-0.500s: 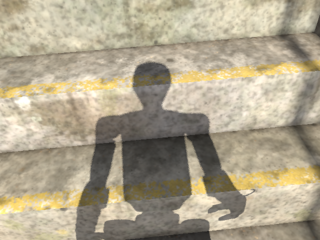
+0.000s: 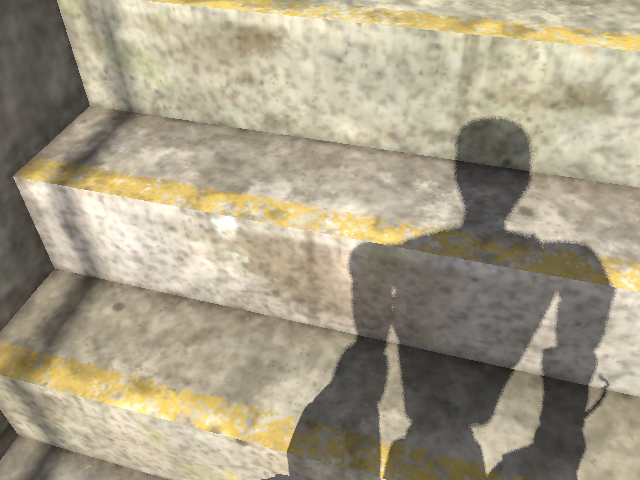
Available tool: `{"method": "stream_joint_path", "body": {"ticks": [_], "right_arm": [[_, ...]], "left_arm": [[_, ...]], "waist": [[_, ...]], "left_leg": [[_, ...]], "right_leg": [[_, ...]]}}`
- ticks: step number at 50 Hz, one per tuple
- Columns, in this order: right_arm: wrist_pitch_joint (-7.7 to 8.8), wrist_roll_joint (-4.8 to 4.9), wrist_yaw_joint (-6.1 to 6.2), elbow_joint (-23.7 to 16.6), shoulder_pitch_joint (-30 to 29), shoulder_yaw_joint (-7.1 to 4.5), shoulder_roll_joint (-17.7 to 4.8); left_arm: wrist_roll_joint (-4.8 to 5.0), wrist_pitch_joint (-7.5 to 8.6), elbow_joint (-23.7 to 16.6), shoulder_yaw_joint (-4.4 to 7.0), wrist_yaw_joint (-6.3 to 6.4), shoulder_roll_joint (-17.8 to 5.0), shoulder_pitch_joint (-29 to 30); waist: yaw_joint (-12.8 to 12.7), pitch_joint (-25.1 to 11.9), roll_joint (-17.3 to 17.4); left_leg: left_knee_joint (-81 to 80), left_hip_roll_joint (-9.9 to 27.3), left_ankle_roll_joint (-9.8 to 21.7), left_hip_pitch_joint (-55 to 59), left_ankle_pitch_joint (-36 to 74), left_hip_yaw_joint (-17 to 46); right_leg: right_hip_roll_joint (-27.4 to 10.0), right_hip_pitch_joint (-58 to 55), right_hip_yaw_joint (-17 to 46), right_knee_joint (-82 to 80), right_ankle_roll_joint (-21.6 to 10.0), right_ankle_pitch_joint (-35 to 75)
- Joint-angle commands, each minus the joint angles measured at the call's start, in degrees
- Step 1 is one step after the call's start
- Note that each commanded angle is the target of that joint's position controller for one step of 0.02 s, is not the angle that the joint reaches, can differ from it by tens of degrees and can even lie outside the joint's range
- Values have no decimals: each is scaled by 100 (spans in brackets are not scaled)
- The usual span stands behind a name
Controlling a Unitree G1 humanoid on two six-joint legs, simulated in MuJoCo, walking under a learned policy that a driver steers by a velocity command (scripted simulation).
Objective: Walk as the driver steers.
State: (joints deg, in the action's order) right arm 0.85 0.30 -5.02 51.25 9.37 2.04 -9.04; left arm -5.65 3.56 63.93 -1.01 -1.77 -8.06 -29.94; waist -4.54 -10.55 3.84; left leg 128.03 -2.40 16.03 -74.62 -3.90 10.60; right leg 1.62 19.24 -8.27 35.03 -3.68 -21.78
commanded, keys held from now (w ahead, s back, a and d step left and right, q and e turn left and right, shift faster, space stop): w+q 0.12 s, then w+e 0.06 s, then e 0.82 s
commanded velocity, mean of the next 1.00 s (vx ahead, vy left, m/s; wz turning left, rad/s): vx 0.21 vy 0.00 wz -0.18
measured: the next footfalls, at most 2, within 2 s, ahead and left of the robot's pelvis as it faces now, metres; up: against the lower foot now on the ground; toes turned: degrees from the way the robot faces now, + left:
left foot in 0.28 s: +0.32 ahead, +0.23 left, +0.21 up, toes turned +17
right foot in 0.76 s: +0.29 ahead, +0.00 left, +0.21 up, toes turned -9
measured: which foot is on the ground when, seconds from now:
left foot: up 0.00-0.26, down 0.28-0.84, up 0.86-1.00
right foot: down 0.00-0.30, up 0.32-0.74, down 0.76-1.00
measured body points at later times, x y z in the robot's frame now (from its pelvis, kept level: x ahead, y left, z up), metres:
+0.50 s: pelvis +0.20 +0.12 +0.17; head +0.20 +0.11 +0.62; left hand +0.22 +0.37 +0.03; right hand +0.25 -0.11 +0.01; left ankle +0.28 +0.21 -0.50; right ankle +0.18 -0.02 -0.32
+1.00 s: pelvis +0.26 +0.12 +0.23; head +0.26 +0.11 +0.68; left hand +0.44 +0.33 +0.11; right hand +0.47 -0.15 +0.17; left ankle +0.24 +0.24 -0.40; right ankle +0.25 +0.01 -0.50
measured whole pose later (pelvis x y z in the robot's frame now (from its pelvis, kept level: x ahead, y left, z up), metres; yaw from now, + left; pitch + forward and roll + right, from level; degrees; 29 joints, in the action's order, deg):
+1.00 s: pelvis +0.26 +0.12 +0.23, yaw -15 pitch +4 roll -1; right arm 5.9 -0.9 -1.2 44.0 -4.7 -0.9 -12.6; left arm -1.8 1.9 47.3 3.6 -0.9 -10.8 -10.1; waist -4.2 -4.6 1.7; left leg 75.3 1.9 -1.7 -34.9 -29.7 -1.3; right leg 4.3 21.1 4.3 31.5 -4.0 -14.4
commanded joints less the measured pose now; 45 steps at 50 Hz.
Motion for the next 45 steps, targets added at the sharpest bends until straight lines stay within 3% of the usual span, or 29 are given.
{"method": "stream_joint_path", "body": {"ticks": [1,4,8,9,10,11,12,13,14,15,16,17,18,19,20,22,23,24,26,28,29,31,33,35,37,39,41,43,45], "right_arm": [[21,69,-9,-814,-1245,153,180],[-94,85,-29,-1035,-1787,203,162],[-301,-37,9,-1403,-2752,251,203],[-433,-226,-84,-1662,-3384,342,352],[-624,-139,-127,-1954,-4159,464,384],[-731,-206,-261,-1952,-3996,472,508],[-726,-167,-328,-1708,-3055,419,469],[-659,-136,-318,-1525,-2505,281,118],[-163,141,255,-742,357,92,286],[11,86,537,-344,1085,-86,-120],[-310,-555,159,-79,1164,-86,-961],[-336,-593,44,231,2361,-536,-1605],[-107,-477,14,651,2186,-540,-1589],[55,-303,29,671,1174,-507,-1433],[104,-263,60,593,246,-399,-1048],[101,-282,51,567,-1049,-9,247],[352,-34,560,988,-658,-216,623],[307,-614,127,660,-974,173,595],[501,-463,-3,310,-1487,165,568],[555,-355,-21,-265,-2622,40,-145],[702,-256,37,-323,-2454,26,-287],[686,-380,66,-240,-2026,-118,-845],[692,-385,69,-114,-1869,-215,-916],[656,-157,95,6,-1300,-329,-868],[519,-192,188,71,-952,-474,-1001],[340,-130,201,29,-510,-437,-713],[385,-204,293,-512,-860,-431,-512],[548,-158,433,-1037,-2058,-405,-557],[647,-94,430,-1253,-2275,-343,-457]], "left_arm": [[-203,258,37,-146,-67,18,95],[-309,296,227,-155,-12,-63,-371],[-479,219,760,-196,-106,105,-1402],[-250,160,607,-179,-209,107,-1020],[-20,66,721,-201,-437,146,-1029],[163,144,727,-154,-545,-201,-861],[339,367,472,-22,-581,-836,-586],[433,561,276,78,-553,-1223,-210],[1017,709,269,400,23,-1396,-388],[974,767,346,396,187,-1324,-990],[-31,580,-173,-25,-661,30,-93],[325,399,-15,350,-877,-469,-157],[595,331,342,503,-827,-288,-152],[593,313,313,501,-740,32,148],[437,290,325,403,-630,156,249],[520,40,164,333,-468,325,778],[375,23,-899,338,99,222,1317],[736,-197,-54,360,-198,67,1258],[656,-330,111,420,-372,83,1009],[421,-308,294,477,-544,-240,564],[368,-250,316,625,-567,-633,840],[230,-207,11,608,-511,-860,1379],[242,-283,-586,461,-291,-614,2112],[221,-393,-951,318,-136,-415,2227],[307,-299,-1242,321,34,-328,2050],[390,-95,-1418,404,175,-580,2320],[464,31,-1569,445,239,-875,2395],[449,-38,-1532,513,170,-1014,1896],[358,-124,-1683,683,94,-1458,1681]], "waist": [[231,1116,-491],[63,1225,-981],[-161,1286,-916],[-17,1311,-823],[-2,1391,-910],[401,1047,-1308],[895,659,-1574],[1153,56,-1591],[1354,-308,-1308],[1411,-1057,-1182],[1663,-2246,697],[1930,-1955,904],[1685,-820,715],[1082,-99,462],[748,-90,-249],[218,308,-855],[-367,808,-642],[26,233,-1026],[-371,521,-574],[-820,229,-587],[-721,343,-348],[-310,314,-178],[-20,497,-88],[310,483,72],[427,691,-152],[694,714,-374],[860,-28,-1027],[230,90,-1354],[0,-8,-1245]], "left_leg": [[429,524,477,-2246,-90,-193],[285,862,331,-2368,-198,-753],[-1494,1392,330,-2374,-10,-1306],[-2584,1479,304,-1050,-311,-1931],[-3262,1352,222,209,-1698,-1683],[-3402,961,-54,1376,-1438,-2445],[-3368,602,-261,2136,-1196,-2455],[-4797,285,-447,3067,-1020,-2553],[-6579,-193,-519,4973,-2207,-2421],[-6747,277,-419,6671,-2208,-1040],[-8941,2092,676,8390,-182,2087],[-10347,2689,734,7130,-1295,4113],[-10508,2619,245,5884,-2213,3344],[-10242,2449,-4,5114,-2773,2068],[-10037,2400,25,4852,-2706,1446],[-10370,2283,-490,3922,-2716,640],[-9941,2312,-907,3996,-2258,37],[-10492,2055,-1106,3835,-1591,-385],[-10750,1611,-937,3411,-743,-1723],[-11081,1029,-1045,2695,-460,-3035],[-11117,914,-1209,3011,-269,-3216],[-11212,1554,-661,4483,437,-2699],[-11077,2186,-226,6103,989,-2256],[-10897,2594,80,7070,1252,-1817],[-10617,2693,9,7670,689,-1756],[-10272,2409,-425,7689,-250,-1887],[-9288,1175,-1192,6871,-677,-2671],[-8672,729,-1469,5319,-886,-2623],[-7736,513,-1711,3731,-1735,-2144]], "right_leg": [[-1819,-995,1590,-2342,-1016,-275],[-1831,-1083,996,-2750,-1018,-112],[-1920,-1340,586,-3319,-949,679],[-1891,-407,245,-3953,-1104,1055],[-1981,574,229,-4220,-1112,1638],[-1951,725,49,-3965,-1462,4966],[-2056,11,-81,-3145,-1345,8983],[-2034,-833,-23,-2749,-1110,10539],[-1696,-1652,-213,-1079,-481,9477],[-1564,-717,303,317,-326,7880],[-593,2579,1189,1760,-395,2976],[-121,2531,2324,5386,-238,2549],[-135,2902,2642,7036,-276,2934],[-270,3291,2316,7843,-364,2692],[-366,3535,2150,8524,-609,2636],[-588,3362,2340,8110,-953,2652],[-564,3155,1496,7916,-393,2578],[-700,3428,2367,7723,-895,3173],[-615,2907,1891,7234,-726,2410],[-565,1165,1020,6062,-514,2042],[-596,740,860,5297,-271,1920],[-659,850,980,4246,116,1490],[-914,1502,1315,2895,205,1054],[-920,1544,1144,1775,430,392],[-685,1601,709,488,480,540],[-257,1173,479,-780,106,1430],[-574,140,1664,-537,-934,3843],[-1088,-603,2882,-862,-1630,3562],[-1309,-1897,3402,-958,-1745,4181]]}}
